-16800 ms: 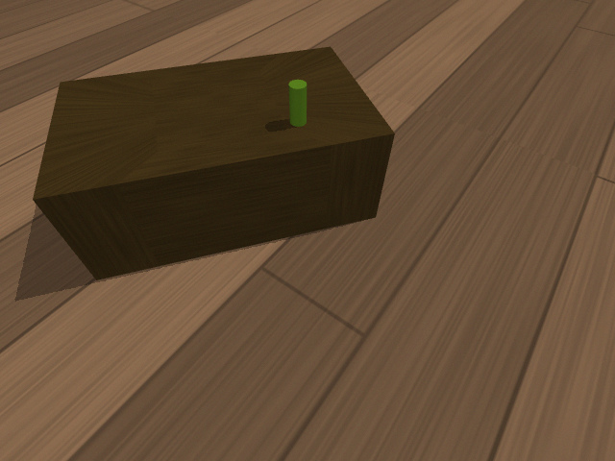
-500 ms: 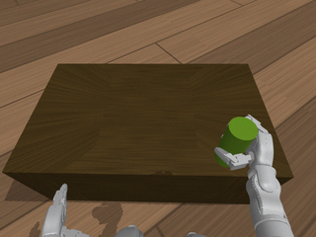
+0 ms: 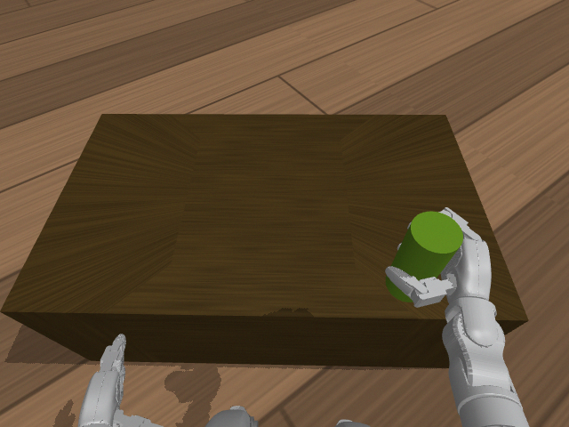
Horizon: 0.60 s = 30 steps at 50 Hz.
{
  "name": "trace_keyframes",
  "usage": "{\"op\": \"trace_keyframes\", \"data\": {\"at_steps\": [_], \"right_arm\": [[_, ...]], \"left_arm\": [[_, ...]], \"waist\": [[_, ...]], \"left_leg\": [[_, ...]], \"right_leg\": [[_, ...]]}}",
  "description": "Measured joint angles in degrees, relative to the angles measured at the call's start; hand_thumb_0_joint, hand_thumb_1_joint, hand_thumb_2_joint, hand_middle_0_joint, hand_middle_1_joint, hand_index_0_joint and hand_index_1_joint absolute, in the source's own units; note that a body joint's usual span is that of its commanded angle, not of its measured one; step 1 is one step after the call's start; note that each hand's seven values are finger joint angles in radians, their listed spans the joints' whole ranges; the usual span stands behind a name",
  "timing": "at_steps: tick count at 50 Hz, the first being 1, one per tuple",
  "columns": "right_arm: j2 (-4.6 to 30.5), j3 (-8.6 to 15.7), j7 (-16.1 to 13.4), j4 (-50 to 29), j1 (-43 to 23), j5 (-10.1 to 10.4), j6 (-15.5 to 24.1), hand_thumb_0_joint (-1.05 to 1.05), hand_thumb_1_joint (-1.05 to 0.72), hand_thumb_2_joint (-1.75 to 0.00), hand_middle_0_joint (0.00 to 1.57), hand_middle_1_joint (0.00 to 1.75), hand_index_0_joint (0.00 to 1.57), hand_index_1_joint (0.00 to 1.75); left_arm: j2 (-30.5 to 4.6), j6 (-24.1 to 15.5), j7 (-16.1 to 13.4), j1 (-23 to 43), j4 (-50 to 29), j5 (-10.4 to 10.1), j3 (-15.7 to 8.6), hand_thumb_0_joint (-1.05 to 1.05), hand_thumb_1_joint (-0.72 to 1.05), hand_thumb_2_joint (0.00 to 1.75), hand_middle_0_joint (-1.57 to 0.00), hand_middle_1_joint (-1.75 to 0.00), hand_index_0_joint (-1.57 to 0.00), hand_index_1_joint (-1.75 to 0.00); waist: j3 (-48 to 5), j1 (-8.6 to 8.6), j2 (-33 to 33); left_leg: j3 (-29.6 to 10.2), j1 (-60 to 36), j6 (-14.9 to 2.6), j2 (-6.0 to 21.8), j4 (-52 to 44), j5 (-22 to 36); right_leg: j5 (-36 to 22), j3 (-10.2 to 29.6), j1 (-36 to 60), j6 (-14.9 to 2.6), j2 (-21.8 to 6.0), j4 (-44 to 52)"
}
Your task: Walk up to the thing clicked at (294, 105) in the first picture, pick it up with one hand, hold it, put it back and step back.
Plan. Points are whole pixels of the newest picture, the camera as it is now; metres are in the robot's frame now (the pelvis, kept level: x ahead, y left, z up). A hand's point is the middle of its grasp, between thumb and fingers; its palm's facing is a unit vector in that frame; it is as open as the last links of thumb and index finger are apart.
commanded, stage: hold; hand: right
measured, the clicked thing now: (419, 260) +0.33 -0.16 +0.04
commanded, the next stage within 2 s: crouch in 1.12 s
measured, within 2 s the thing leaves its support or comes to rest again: neither
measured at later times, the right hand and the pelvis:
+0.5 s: hand (426, 254) +0.33 -0.17 +0.05, palm faces +0.17 +0.99 +0.00, open 9.4 cm; pelvis +0.00 +0.00 +0.00, yaw +0 degrees
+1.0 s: hand (418, 252) +0.34 -0.16 +0.05, palm faces +0.13 +0.99 -0.01, open 9.4 cm; pelvis +0.00 +0.00 +0.00, yaw +0 degrees
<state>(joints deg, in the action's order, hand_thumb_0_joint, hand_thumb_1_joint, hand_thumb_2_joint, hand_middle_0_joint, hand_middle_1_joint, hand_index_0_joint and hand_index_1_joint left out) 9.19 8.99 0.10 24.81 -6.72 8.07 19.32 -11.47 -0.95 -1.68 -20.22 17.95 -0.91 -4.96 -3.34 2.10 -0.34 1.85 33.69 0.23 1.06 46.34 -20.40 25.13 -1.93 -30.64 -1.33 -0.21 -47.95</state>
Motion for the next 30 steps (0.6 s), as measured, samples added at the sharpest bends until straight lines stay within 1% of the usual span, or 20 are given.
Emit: {"op": "trace_keyframes", "data": {"at_steps": [3,7,13,19,24,30], "right_arm": [[-0.1,-0.1,-0.1,0.1,-0.1,-0.1,0.3,-0.01,0.41,-1.07,0.8,1.17,0.82,1.19],[0.0,0.6,-0.4,0.4,-0.6,0.1,0.8,-0.01,0.41,-1.07,0.8,1.17,0.83,1.19],[0.4,0.3,0.0,0.6,-0.5,0.1,0.9,-0.01,0.41,-1.07,0.8,1.17,0.82,1.19],[-0.2,0.2,0.1,0.8,0.4,0.1,0.6,-0.01,0.41,-1.07,0.8,1.17,0.83,1.19],[0.3,0.9,-0.3,0.2,-0.1,0.0,1.0,-0.01,0.41,-1.07,0.8,1.17,0.83,1.19],[0.4,-0.1,0.0,0.9,-1.3,0.2,1.0,-0.01,0.42,-1.07,0.8,1.17,0.83,1.19]], "left_arm": [[-0.5,0.1,-0.2,-0.3,-0.4,-0.1,-0.3,-0.01,-0.52,0.05,-0.05,-0.05,-0.06,-0.04],[-0.9,0.2,-0.4,-0.2,-0.6,-0.2,-0.4,-0.01,-0.52,0.05,-0.05,-0.05,-0.06,-0.04],[-0.3,0.2,-0.2,0.3,-0.3,-0.1,0.1,-0.01,-0.52,0.05,-0.05,-0.05,-0.05,-0.04],[-0.1,0.3,0.0,-0.3,-1.7,-0.1,0.5,-0.01,-0.52,0.04,-0.05,-0.05,-0.06,-0.04],[-0.7,0.2,-0.3,-0.4,-1.1,-0.2,-0.4,-0.01,-0.52,0.05,-0.05,-0.05,-0.06,-0.04],[-0.6,0.3,-0.3,-0.1,0.0,-0.2,0.1,-0.01,-0.52,0.05,-0.05,-0.05,-0.05,-0.04]], "waist": [[0.0,0.04,0.1],[-0.2,0.08,-0.1],[-0.3,0.1,-0.3],[0.0,0.09,-0.1],[-0.3,0.03,-0.2],[-0.6,-0.05,-0.2]], "left_leg": [[0.0,0.0,0.0,0.0,0.1,0.0],[-0.1,-0.3,-0.04,0.0,0.0,-0.1],[0.1,-0.2,-0.15,-0.1,-0.1,0.0],[0.0,-0.1,-0.13,-0.1,0.0,-0.1],[0.0,-0.2,-0.11,0.0,0.3,-0.3],[0.1,0.2,-0.08,0.0,0.4,-0.2]], "right_leg": [[0.0,0.0,0.0,0.0,0.0,0.1],[0.0,-0.1,0.4,0.05,0.0,0.1],[0.0,0.1,0.2,0.13,-0.1,0.1],[0.0,0.1,0.1,0.15,-0.1,0.1],[0.2,0.1,0.3,0.11,0.0,-0.1],[0.1,0.1,-0.2,0.05,0.0,-0.3]]}}
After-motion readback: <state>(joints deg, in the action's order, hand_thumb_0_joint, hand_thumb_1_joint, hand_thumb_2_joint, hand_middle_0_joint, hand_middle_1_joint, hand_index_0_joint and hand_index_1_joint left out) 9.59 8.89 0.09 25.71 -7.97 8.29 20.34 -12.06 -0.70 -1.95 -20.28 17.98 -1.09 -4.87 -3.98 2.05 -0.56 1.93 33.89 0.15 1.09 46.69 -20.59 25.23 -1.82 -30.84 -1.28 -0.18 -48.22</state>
